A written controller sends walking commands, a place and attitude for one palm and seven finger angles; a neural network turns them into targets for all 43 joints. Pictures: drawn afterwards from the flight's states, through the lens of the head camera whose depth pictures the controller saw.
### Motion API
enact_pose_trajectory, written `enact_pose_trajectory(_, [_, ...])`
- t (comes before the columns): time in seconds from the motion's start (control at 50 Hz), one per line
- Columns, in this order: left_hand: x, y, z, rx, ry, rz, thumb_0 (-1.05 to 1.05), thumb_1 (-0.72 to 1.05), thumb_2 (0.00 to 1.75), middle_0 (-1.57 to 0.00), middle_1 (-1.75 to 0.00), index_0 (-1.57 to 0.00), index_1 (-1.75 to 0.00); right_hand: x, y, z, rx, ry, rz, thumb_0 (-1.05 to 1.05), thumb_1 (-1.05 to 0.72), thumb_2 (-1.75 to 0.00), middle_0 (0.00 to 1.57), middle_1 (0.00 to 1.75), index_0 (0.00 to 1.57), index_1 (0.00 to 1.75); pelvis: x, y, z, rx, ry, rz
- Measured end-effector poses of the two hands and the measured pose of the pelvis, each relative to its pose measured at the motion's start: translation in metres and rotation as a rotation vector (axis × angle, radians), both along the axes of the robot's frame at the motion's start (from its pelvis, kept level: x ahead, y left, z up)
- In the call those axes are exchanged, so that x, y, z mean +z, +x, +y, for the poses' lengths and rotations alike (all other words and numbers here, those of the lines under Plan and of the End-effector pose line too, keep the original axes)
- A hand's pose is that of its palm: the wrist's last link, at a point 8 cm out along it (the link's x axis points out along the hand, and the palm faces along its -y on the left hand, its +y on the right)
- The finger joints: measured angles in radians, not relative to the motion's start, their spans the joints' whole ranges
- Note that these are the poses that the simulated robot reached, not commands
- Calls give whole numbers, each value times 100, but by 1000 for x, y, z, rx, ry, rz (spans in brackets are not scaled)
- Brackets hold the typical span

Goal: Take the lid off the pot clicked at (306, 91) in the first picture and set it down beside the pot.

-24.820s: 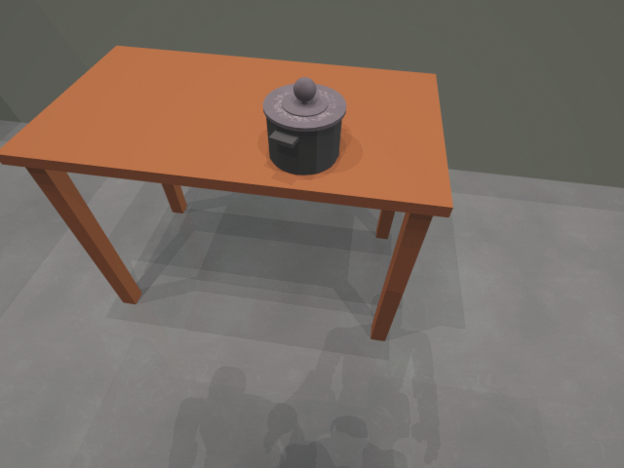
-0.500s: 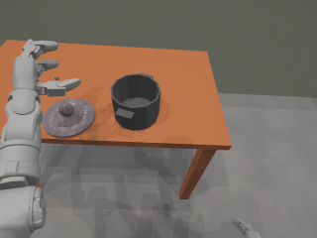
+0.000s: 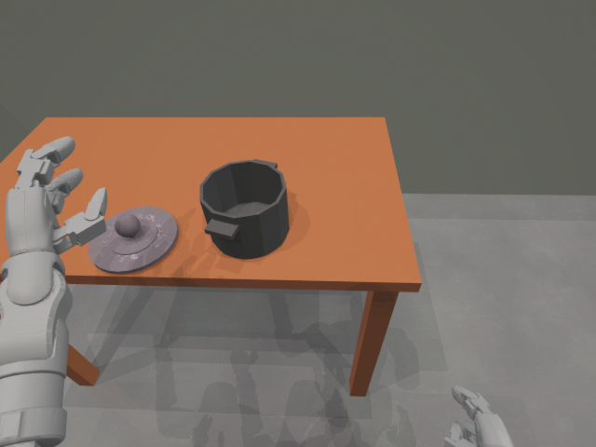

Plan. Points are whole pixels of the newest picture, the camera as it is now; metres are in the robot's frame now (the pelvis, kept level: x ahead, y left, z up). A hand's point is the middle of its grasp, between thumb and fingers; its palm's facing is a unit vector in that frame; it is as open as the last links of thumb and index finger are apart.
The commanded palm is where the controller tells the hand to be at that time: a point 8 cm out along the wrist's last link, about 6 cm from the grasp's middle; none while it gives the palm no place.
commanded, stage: draw the hand back to the body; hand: left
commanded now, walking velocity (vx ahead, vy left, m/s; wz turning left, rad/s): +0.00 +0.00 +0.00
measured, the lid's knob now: (127, 225) +0.50 +0.38 -0.03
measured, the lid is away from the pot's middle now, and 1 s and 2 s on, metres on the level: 0.23 0.23 0.23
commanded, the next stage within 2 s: step back with the hand held close in 1.00 s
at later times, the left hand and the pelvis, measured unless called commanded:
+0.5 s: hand (61, 286) +0.23 +0.27 +0.17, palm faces +0.44 -0.86 -0.27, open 7.4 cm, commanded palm +0.17 +0.30 +0.17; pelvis -0.02 +0.00 +0.00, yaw +0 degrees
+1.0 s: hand (12, 358) +0.16 +0.28 +0.16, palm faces +0.41 -0.84 -0.34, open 7.4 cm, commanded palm +0.11 +0.31 +0.17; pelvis -0.02 +0.03 +0.00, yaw +1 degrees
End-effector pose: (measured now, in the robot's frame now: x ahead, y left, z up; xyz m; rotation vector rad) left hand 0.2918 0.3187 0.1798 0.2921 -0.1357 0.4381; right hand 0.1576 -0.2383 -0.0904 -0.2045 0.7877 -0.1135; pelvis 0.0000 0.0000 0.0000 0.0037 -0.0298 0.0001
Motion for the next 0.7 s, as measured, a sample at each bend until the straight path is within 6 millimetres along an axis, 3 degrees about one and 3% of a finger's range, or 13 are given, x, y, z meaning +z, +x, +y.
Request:
enact_pose_trajectory(0.3, [-4, -63, -9, 18, 13, -28, 1, 85, 87, -21, -34, -21, -34, 6, 7, 11, 44, 26, -81, 1, -90, -90, 20, 30, 21, 30, 1, -12, -6, 7, 1, -49])
enact_pose_trajectory(0.7, [-8, -135, -14, -44, 79, -25, 2, 90, 90, -21, -30, -20, -30, 15, 2, 37, 67, 13, -132, 1, -90, -90, 20, 30, 21, 30, 2, -17, 14, 5, -7, -83])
